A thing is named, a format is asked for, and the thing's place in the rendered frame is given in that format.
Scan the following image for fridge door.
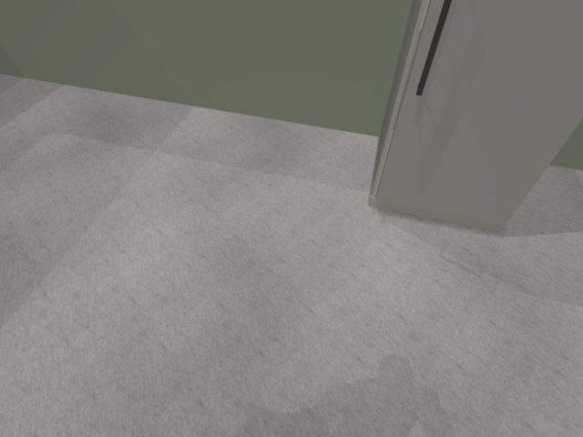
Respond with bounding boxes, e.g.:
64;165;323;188
375;0;583;225

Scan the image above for handle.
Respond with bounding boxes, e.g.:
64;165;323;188
416;0;452;96

